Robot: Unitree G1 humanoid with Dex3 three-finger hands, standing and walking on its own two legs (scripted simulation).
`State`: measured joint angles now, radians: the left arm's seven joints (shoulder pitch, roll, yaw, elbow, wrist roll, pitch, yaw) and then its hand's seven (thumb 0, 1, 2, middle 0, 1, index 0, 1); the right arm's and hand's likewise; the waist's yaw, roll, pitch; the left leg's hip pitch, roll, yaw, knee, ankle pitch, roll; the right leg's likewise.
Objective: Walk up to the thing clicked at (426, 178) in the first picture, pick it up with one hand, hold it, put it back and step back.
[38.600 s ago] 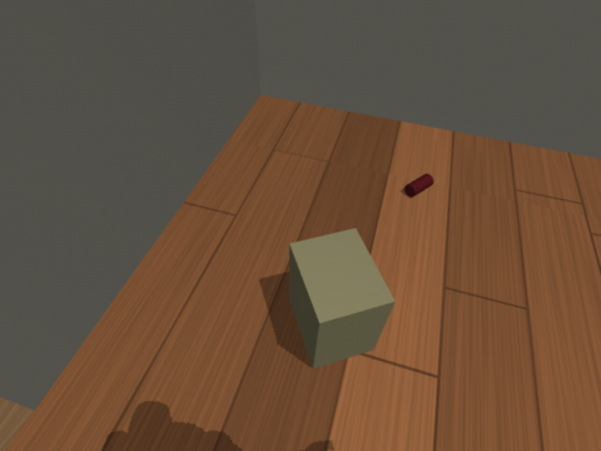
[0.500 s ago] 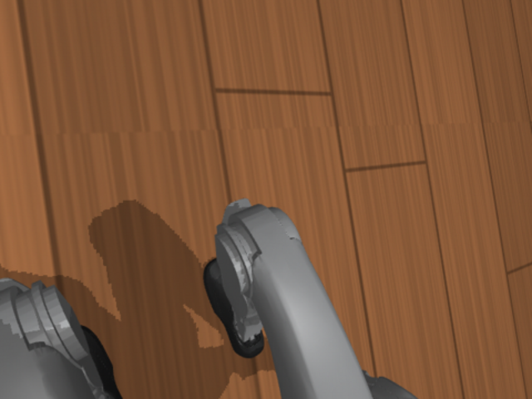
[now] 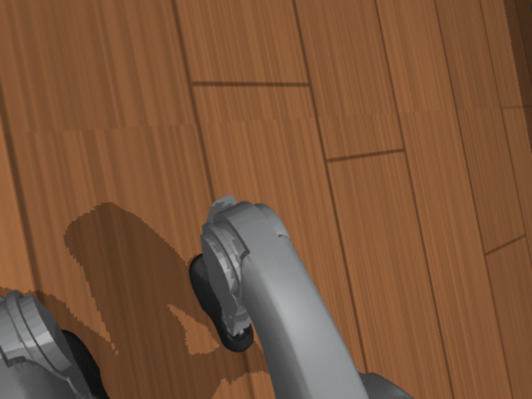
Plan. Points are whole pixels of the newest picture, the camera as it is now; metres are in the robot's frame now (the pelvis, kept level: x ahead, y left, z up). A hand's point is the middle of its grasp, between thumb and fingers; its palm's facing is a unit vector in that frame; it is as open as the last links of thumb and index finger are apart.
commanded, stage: open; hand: left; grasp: from above
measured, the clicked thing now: out of the picture +0.44 +0.31 -0.28
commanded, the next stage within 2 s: withdraw in 1.00 s
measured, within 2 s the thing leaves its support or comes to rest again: rests again in 0.26 s
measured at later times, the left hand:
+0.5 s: hand out of the picture +0.42 +0.32 -0.25, palm faces -0.29 -0.32 -0.90, open 11.3 cm
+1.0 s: hand out of the picture +0.42 +0.32 -0.25, palm faces -0.28 -0.33 -0.90, open 12.6 cm
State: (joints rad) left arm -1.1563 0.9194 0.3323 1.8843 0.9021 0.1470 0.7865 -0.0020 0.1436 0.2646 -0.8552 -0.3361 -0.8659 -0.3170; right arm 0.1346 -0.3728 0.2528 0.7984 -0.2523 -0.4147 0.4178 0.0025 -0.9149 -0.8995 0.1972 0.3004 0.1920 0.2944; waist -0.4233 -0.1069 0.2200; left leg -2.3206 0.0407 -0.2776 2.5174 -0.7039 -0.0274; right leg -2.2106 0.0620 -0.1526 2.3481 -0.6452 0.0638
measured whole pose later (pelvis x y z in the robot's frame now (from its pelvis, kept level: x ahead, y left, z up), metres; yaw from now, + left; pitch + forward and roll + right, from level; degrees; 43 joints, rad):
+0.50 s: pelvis +0.00 +0.00 +0.01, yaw +0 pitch +27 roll -14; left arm -1.16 0.93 0.25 1.85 0.85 0.17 0.76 0.00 -0.11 0.72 -0.47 -0.70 -0.46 -0.70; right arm 0.14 -0.38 0.28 0.78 -0.24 -0.44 0.42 0.00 -0.90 -0.90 0.20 0.30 0.19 0.29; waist -0.42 -0.12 0.24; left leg -2.30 0.04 -0.28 2.50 -0.70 -0.03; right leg -2.18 0.06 -0.16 2.32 -0.65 0.06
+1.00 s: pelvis +0.00 +0.00 +0.01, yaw +0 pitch +27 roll -14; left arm -1.15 0.95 0.25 1.83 0.83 0.17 0.76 0.00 -0.33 0.99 -0.27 -0.93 -0.25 -0.94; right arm 0.14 -0.38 0.30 0.75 -0.24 -0.43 0.40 0.00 -0.90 -0.90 0.20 0.30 0.19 0.29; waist -0.42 -0.13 0.25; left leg -2.29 0.04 -0.29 2.49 -0.70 -0.03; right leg -2.17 0.06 -0.17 2.30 -0.63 0.06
